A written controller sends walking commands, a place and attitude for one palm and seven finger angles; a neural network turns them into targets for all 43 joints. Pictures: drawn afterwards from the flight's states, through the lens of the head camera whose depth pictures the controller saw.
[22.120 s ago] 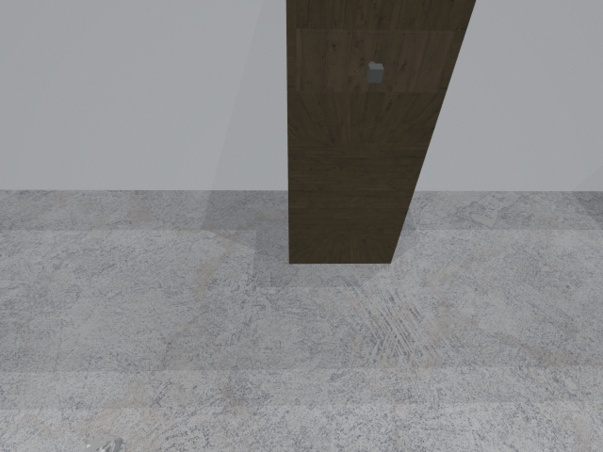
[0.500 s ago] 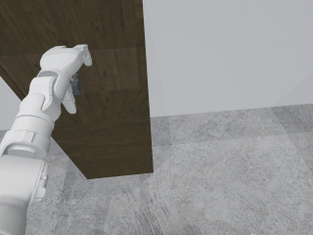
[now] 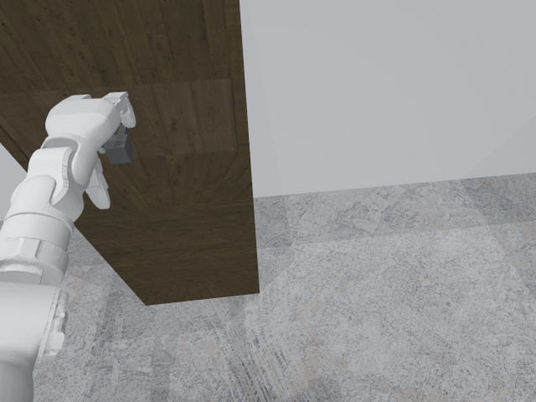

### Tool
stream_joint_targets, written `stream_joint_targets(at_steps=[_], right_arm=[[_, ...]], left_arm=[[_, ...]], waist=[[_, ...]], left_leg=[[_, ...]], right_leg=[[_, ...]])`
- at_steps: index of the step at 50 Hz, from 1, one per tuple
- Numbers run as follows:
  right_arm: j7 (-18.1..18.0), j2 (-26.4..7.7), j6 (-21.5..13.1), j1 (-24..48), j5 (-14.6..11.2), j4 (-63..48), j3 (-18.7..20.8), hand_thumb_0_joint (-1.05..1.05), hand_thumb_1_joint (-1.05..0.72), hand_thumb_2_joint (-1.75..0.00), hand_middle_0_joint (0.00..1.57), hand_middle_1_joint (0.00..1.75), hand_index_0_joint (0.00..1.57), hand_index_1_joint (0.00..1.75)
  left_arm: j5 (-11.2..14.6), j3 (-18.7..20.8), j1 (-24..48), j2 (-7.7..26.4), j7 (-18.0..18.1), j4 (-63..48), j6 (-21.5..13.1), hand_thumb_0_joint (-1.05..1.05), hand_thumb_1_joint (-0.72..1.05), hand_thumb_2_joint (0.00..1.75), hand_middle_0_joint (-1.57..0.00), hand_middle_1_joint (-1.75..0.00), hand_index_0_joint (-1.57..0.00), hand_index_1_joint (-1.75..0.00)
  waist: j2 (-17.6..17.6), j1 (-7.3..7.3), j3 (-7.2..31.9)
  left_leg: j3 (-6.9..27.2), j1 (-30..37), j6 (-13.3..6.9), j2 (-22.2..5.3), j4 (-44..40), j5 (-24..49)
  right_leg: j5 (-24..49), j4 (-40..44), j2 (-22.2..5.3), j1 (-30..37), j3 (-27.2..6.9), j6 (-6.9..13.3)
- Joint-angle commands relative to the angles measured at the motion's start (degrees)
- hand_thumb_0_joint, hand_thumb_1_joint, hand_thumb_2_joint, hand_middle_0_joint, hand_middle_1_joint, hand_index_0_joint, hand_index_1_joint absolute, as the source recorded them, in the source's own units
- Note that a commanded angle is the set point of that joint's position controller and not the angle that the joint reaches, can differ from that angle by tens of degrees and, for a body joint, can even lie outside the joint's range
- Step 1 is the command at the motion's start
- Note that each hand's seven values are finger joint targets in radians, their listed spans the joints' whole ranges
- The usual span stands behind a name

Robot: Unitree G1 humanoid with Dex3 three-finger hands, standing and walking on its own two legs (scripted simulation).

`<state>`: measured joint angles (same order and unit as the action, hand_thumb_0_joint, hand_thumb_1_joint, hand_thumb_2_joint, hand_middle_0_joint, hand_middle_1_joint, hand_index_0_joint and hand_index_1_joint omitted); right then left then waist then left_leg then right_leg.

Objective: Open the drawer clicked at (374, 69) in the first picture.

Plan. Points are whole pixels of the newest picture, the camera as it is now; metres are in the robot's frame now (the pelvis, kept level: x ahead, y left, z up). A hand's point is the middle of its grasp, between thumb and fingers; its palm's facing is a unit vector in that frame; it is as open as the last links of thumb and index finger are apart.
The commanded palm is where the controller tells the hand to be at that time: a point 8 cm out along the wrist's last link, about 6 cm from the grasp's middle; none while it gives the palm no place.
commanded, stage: lower the fingers behind the handle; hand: left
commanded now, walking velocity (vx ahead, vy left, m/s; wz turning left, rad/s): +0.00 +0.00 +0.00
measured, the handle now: (120, 141) +0.51 +0.26 +0.09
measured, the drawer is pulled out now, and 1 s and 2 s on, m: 0.00 0.00 0.00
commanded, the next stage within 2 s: close the thumb around the handle in 1.34 s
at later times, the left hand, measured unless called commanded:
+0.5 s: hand (113, 161) +0.46 +0.26 +0.09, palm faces -0.04 -0.05 -1.00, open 13.9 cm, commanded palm +0.44 +0.27 +0.16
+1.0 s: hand (115, 169) +0.47 +0.27 +0.07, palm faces -0.02 -0.03 -1.00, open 13.9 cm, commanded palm +0.44 +0.27 +0.13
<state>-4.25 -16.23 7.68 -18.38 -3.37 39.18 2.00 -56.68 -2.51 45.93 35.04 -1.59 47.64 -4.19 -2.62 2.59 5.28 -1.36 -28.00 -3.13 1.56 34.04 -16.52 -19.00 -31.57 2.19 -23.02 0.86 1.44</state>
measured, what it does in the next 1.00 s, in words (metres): stands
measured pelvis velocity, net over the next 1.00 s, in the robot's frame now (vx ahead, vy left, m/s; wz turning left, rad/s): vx -0.01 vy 0.01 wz -0.02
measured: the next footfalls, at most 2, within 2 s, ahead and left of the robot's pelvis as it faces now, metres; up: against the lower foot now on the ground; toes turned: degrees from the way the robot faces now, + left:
none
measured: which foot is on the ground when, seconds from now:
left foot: down 0.00-1.00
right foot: down 0.00-1.00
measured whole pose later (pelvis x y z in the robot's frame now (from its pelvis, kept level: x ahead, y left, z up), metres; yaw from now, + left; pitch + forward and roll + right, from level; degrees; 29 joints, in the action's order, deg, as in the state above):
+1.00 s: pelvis -0.01 +0.01 -0.01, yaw -1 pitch +15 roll -2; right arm -2.9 -15.7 7.6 -20.3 -2.0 39.7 2.6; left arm -59.8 0.0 45.3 32.8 9.6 54.8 -3.2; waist -2.8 4.5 7.4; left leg -2.3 -36.2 -3.9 1.0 40.0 -18.5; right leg -20.4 -36.9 2.5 -31.2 0.1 0.7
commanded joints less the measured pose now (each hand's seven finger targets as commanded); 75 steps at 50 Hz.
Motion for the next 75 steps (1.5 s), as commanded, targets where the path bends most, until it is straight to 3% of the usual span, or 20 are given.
stream_joint_targets(at_steps=[1, 4, 5, 11, 14, 17, 22, 26, 31, 34, 38, 43, 47, 50, 57, 63, 67, 69, 72, 75], right_arm=[[0.36, -7.7, -1.77, -2.25, 0.6, -4.16, 3.21, 0.0, -0.9, -0.9, 0.2, 0.3, 0.2, 0.3], [0.76, -8.23, -1.26, -2.07, 0.97, -4.11, 3.03, 0.0, -0.9, -0.9, 0.2, 0.3, 0.2, 0.3], [0.93, -7.84, -1.11, -1.62, 0.74, -4.38, 2.83, 0.0, -0.9, -0.9, 0.2, 0.3, 0.2, 0.3], [1.11, -8.32, -0.54, -1.01, 0.51, -5.11, 2.75, 0.0, -0.9, -0.9, 0.2, 0.3, 0.2, 0.3], [0.63, -8.24, -0.49, -1.66, 0.9, -5.37, 3.13, 0.0, -0.9, -0.9, 0.2, 0.3, 0.2, 0.3], [0.48, -7.86, -0.43, -1.67, 0.92, -5.47, 3.15, 0.0, -0.9, -0.9, 0.2, 0.3, 0.2, 0.3], [0.35, -7.85, -0.53, -2.07, 0.94, -4.65, 2.81, 0.0, -0.9, -0.9, 0.2, 0.3, 0.2, 0.3], [0.79, -7.65, -0.67, -2.68, 1.37, -4.7, 3.19, 0.0, -0.9, -0.9, 0.2, 0.3, 0.2, 0.3], [1.16, -8.17, -0.82, -3.54, 1.17, -4.07, 3.52, 0.0, -0.9, -0.9, 0.2, 0.3, 0.2, 0.3], [0.84, -8.69, -0.63, -4.06, 1.33, -3.67, 3.43, 0.0, -0.9, -0.9, 0.2, 0.3, 0.2, 0.3], [0.49, -8.5, -0.67, -4.15, 1.06, -4.04, 3.05, 0.0, -0.9, -0.9, 0.2, 0.3, 0.2, 0.3], [0.58, -8.11, -1.11, -4.89, 1.56, -4.53, 3.55, 0.0, -0.9, -0.9, 0.2, 0.3, 0.2, 0.3], [0.86, -8.24, -1.22, -5.4, 1.56, -3.86, 3.74, 0.0, -0.9, -0.9, 0.2, 0.3, 0.2, 0.3], [0.9, -8.56, -1.3, -5.77, 1.58, -3.61, 3.8, 0.0, -0.9, -0.9, 0.2, 0.3, 0.2, 0.3], [0.84, -8.46, -1.51, -6.19, 1.47, -3.1, 3.59, 0.0, -0.9, -0.9, 0.2, 0.3, 0.2, 0.3], [0.47, -8.5, -1.64, -6.37, 1.44, -3.28, 3.22, 0.0, -0.9, -0.9, 0.2, 0.3, 0.2, 0.3], [0.53, -8.26, -1.88, -6.54, 1.54, -3.63, 3.26, 0.0, -0.9, -0.9, 0.2, 0.3, 0.2, 0.3], [0.46, -8.39, -1.9, -6.83, 1.62, -3.22, 3.3, 0.0, -0.9, -0.9, 0.2, 0.3, 0.2, 0.3], [0.49, -8.32, -1.94, -6.88, 1.63, -3.61, 3.41, 0.0, -0.9, -0.9, 0.2, 0.3, 0.2, 0.3], [0.73, -8.28, -1.75, -7.05, 1.75, -3.32, 3.63, 0.0, -0.9, -0.9, 0.2, 0.3, 0.2, 0.3]], left_arm=[[0.69, 5.47, 30.35, 14.27, 5.28, -13.91, -1.43, 0.0, -0.5, 0.3, -0.3, -1.2, -0.3, -1.2], [0.48, 9.98, 26.94, 18.5, 7.05, -11.01, 0.17, 0.0, -0.5, 0.3, -0.3, -1.2, -0.3, -1.2], [0.24, 7.59, 26.67, 15.99, 7.35, -9.96, 1.09, 0.0, -0.5, 0.3, -0.3, -1.2, -0.3, -1.2], [-1.27, 4.47, 25.81, 13.48, 6.94, -6.84, 4.73, 0.0, -0.5, 0.3, -0.3, -1.2, -0.3, -1.2], [-0.97, 4.98, 26.23, 13.8, 5.81, -10.42, 3.02, 0.0, -0.5, 0.3, -0.3, -1.2, -0.3, -1.2], [-0.26, 4.46, 24.47, 12.39, 5.36, -11.39, 1.22, 0.0, -0.5, 0.3, -0.3, -1.2, -0.3, -1.2], [-1.07, 7.79, 25.32, 15.77, 8.0, -8.73, -0.1, 0.0, -0.5, 0.3, -0.3, -1.2, -0.3, -1.2], [-1.99, 10.2, 22.84, 17.46, 10.6, -8.68, -0.05, 0.0, -0.5, 0.3, -0.3, -1.2, -0.3, -1.2], [-2.05, 4.59, 24.88, 11.82, 11.01, -5.67, 2.0, 0.0, -0.5, 0.3, -0.3, -1.2, -0.3, -1.2], [-2.54, 7.4, 23.92, 15.48, 11.07, -3.13, 2.7, 0.0, -0.5, 0.3, -0.3, -1.2, -0.3, -1.2], [-2.59, 5.99, 24.18, 14.43, 10.81, -1.54, 2.5, 0.0, -0.5, 0.3, -0.3, -1.2, -0.3, -1.2], [-3.11, 6.33, 24.01, 13.76, 11.9, -5.6, 0.15, 0.0, -0.5, 0.3, -0.3, -1.2, -0.3, -1.2], [-3.21, 4.69, 22.34, 11.01, 12.9, -1.91, 1.0, 0.0, -0.5, 0.3, -0.3, -1.2, -0.3, -1.2], [-3.42, 6.69, 24.25, 14.03, 13.69, -2.21, 1.61, 0.0, -0.5, 0.3, -0.3, -1.2, -0.3, -1.2], [-3.21, 3.83, 26.83, 11.1, 13.39, -0.92, 3.56, 0.0, -0.5, 0.3, -0.3, -1.2, -0.3, -1.2], [-3.19, 4.07, 26.63, 11.7, 12.43, 0.87, 3.43, 0.0, -0.5, 0.3, -0.3, -1.2, -0.3, -1.2], [-3.35, 3.09, 27.33, 10.47, 12.38, -0.42, 2.89, 0.0, -0.5, 0.3, -0.3, -1.2, -0.3, -1.2], [-3.29, 2.99, 27.23, 10.18, 12.15, 1.1, 2.8, 0.0, -0.5, 0.3, -0.3, -1.2, -0.3, -1.2], [-3.04, 3.9, 27.37, 11.39, 12.33, -1.53, 2.18, 0.0, -0.5, 0.3, -0.3, -1.2, -0.3, -1.2], [-2.93, 4.37, 26.1, 11.1, 12.29, -2.51, 1.83, 0.0, -0.33, 0.37, -0.31, -1.22, -0.31, -1.22]], waist=[[-5.01, 1.41, 21.45], [-1.41, -0.32, 24.51], [-1.3, 0.11, 23.97], [0.26, 0.81, 21.52], [0.44, 1.3, 24.52], [-0.92, 1.25, 22.67], [-0.3, 1.12, 19.59], [-2.88, -0.36, 24.04], [-0.83, 2.34, 21.27], [0.61, 1.78, 21.9], [0.36, 2.15, 19.49], [-3.93, 1.53, 23.36], [-1.64, 2.51, 20.04], [-2.12, 2.18, 22.36], [-1.76, 3.32, 21.26], [0.23, 3.43, 19.45], [-2.31, 3.26, 21.11], [-0.03, 3.9, 19.89], [-2.02, 3.06, 22.94], [-1.9, 2.94, 23.64]], left_leg=[[2.45, 19.75, 0.09, -1.12, 0.57, 25.52], [1.98, 16.66, 0.18, -0.98, 0.9, 27.68], [1.62, 16.0, 0.14, -0.86, 1.08, 27.44], [1.1, 13.82, 0.02, -1.08, 0.77, 24.93], [1.47, 16.5, -0.3, -1.3, 1.58, 28.47], [1.75, 17.07, -0.3, -1.24, 1.78, 27.8], [1.99, 13.09, -0.13, -1.06, 1.54, 23.46], [1.69, 13.99, 0.31, -1.2, 2.57, 27.35], [1.63, 12.77, 0.2, -1.48, 2.5, 22.4], [1.57, 11.51, 0.07, -1.41, 2.41, 21.85], [1.44, 9.29, 0.03, -1.27, 2.16, 18.61], [1.85, 12.91, 0.33, -1.57, 3.42, 23.45], [2.03, 10.98, 0.42, -1.92, 3.47, 20.45], [1.98, 11.19, 0.35, -1.85, 3.45, 20.18], [2.38, 11.69, 0.45, -2.04, 3.27, 19.46], [2.57, 10.11, 0.33, -2.0, 2.99, 17.58], [2.62, 11.65, 0.42, -1.94, 3.28, 18.22], [2.58, 10.88, 0.24, -2.07, 3.34, 18.02], [2.32, 11.85, 0.31, -1.81, 3.79, 19.42], [2.42, 13.07, 0.42, -2.07, 4.44, 23.09]], right_leg=[[18.37, 1.3, 1.07, -2.22, -0.51, 1.3], [21.98, 0.26, 0.9, 2.29, -0.58, 1.25], [22.65, -0.1, 0.79, 2.08, -0.56, 0.97], [21.75, 0.33, 0.75, 1.61, -0.57, 0.69], [23.72, 0.19, 0.81, 2.25, -0.8, 0.71], [21.88, 0.25, 1.02, -0.06, -0.71, 0.59], [19.13, -0.35, 1.08, -1.55, -0.43, 0.96], [21.21, -1.75, 1.24, -0.48, -0.46, 1.14], [17.93, -1.08, 1.35, -3.76, -0.2, 0.71], [18.19, -1.03, 1.26, -2.31, -0.45, 0.87], [16.19, -1.08, 1.18, -3.64, -0.35, 0.75], [17.37, -2.22, 1.62, -5.12, -0.34, 1.08], [14.59, -2.16, 1.76, -7.82, 0.18, 0.89], [14.66, -2.33, 1.73, -6.58, -0.11, 0.95], [13.68, -2.06, 1.75, -8.2, 0.32, 0.85], [12.58, -1.85, 1.68, -8.24, 0.37, 0.8], [12.39, -2.04, 1.7, -8.74, 0.24, 0.94], [12.55, -1.64, 1.68, -8.72, 0.21, 0.92], [14.09, -2.33, 1.67, -7.69, -0.01, 0.88], [16.04, -2.69, 1.81, -7.66, 0.19, 0.81]])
